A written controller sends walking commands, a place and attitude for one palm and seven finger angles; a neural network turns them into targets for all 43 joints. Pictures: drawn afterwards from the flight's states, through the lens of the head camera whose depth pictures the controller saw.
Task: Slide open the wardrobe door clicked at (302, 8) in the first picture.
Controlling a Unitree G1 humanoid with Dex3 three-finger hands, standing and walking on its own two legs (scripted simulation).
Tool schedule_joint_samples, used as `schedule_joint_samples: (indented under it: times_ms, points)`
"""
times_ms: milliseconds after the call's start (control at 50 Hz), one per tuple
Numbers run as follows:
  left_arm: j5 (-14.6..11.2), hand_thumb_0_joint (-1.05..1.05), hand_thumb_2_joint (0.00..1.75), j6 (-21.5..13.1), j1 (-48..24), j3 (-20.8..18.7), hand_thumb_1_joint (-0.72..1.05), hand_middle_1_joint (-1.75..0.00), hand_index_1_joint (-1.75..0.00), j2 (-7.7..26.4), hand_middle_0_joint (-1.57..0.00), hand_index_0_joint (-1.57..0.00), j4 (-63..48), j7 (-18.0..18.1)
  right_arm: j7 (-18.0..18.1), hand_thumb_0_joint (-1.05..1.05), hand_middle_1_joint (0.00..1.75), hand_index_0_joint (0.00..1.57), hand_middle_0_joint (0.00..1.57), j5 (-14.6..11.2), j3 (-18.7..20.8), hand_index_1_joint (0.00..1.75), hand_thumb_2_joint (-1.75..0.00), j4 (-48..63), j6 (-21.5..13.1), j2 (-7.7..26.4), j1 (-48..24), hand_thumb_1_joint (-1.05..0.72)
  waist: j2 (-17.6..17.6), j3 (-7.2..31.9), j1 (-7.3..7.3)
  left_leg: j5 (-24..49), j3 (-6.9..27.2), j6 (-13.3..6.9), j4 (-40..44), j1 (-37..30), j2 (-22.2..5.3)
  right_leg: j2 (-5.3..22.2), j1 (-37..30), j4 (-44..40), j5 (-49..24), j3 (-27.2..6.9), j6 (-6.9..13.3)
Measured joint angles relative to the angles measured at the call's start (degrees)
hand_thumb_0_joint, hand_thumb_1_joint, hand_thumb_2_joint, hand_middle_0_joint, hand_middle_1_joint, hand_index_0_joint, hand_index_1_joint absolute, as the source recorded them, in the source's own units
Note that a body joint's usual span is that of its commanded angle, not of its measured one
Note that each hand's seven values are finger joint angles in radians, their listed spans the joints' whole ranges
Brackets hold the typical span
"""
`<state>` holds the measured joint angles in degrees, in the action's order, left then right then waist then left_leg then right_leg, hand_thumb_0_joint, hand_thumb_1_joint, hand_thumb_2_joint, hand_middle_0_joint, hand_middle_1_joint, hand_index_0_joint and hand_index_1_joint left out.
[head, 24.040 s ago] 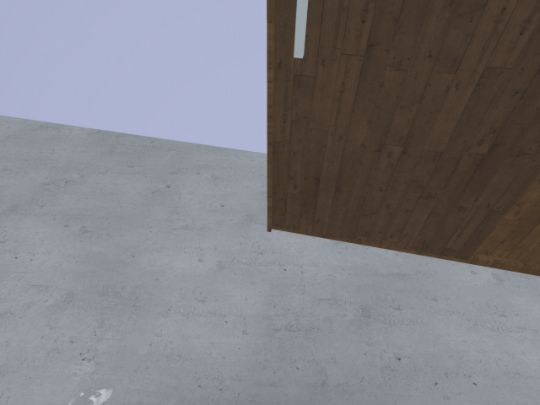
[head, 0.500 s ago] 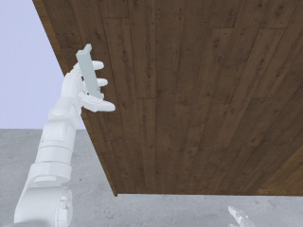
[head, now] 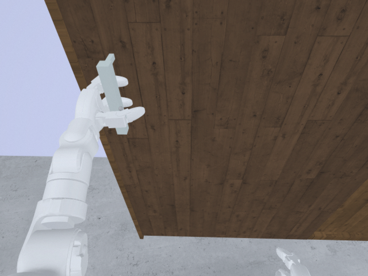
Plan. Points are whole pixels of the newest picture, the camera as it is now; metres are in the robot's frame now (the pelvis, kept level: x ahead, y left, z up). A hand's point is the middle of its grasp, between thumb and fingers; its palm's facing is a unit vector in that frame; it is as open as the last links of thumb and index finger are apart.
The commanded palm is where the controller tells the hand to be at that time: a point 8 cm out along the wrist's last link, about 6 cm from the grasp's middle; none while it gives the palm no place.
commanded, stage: grip the handle and tug to test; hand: left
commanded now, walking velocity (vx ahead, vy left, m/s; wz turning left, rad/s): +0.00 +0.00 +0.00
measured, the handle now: (117, 96) +0.45 +0.19 +0.18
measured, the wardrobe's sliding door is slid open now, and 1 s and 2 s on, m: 0.00 0.00 0.04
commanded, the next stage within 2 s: tug the door sideways, standing still in 1.00 s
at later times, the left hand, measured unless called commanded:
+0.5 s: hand (120, 108) +0.40 +0.16 +0.19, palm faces +0.06 -1.00 +0.00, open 5.7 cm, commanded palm +0.38 +0.21 +0.18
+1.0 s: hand (121, 109) +0.40 +0.16 +0.19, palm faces +0.05 -1.00 -0.01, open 5.8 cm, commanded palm +0.35 +0.21 +0.18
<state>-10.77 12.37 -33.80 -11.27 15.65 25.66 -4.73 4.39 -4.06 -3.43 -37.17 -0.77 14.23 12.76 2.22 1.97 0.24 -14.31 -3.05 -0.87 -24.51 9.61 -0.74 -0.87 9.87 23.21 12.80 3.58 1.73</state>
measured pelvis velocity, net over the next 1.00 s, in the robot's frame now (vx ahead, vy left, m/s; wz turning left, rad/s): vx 0.02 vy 0.00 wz -0.03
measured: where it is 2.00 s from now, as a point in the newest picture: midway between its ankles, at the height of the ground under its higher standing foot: outside the picture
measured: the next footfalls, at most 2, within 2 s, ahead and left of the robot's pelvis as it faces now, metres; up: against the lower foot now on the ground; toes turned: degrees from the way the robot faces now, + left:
none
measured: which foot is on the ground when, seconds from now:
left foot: down 0.00-1.00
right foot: down 0.00-1.00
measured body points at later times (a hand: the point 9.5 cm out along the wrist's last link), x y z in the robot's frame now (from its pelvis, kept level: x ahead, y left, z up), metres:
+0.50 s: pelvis +0.00 +0.00 +0.00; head -0.01 -0.01 +0.45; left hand +0.39 +0.22 +0.19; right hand +0.15 -0.23 -0.10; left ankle -0.01 +0.11 -0.74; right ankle +0.00 -0.10 -0.74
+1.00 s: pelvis +0.02 +0.00 +0.00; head +0.00 -0.01 +0.45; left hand +0.39 +0.22 +0.19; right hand +0.17 -0.24 -0.09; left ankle -0.01 +0.11 -0.74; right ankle +0.00 -0.10 -0.74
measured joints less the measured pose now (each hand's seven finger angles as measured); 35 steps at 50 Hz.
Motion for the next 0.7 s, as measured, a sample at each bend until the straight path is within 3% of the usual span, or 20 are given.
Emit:
schedule_joint_samples:
  times_ms: [260,700]
  points:
    - [0.11,0.01,0.8,-0.54,-0.38,0.32,0.67,-1.37,-1.37,-0.39,-0.42,-0.41,0.32,0.56,-0.06,0.01,0.3,0.2,0.2,0.06,0.16,0.3,-0.9,-0.39,-0.12,0.01,0.61,-0.9,0.04,-0.05,0.24,-0.04,0.15,-0.07,-0.04,0.17,0.13,0.12,0.09,0.03,0.08,0.12,-0.08]
    - [0.15,0.01,0.78,-0.37,1.06,-0.37,0.7,-1.4,-1.4,-0.09,-0.4,-0.38,-0.75,0.29,-0.52,0.01,0.3,0.2,0.2,0.3,-0.02,0.3,-0.9,0.18,0.03,-0.19,0.03,-0.9,0.06,0.36,-0.01,-0.02,-0.36,0.0,0.45,-0.35,-0.07,-0.12,-0.12,-0.31,-0.08,-0.43,-0.01]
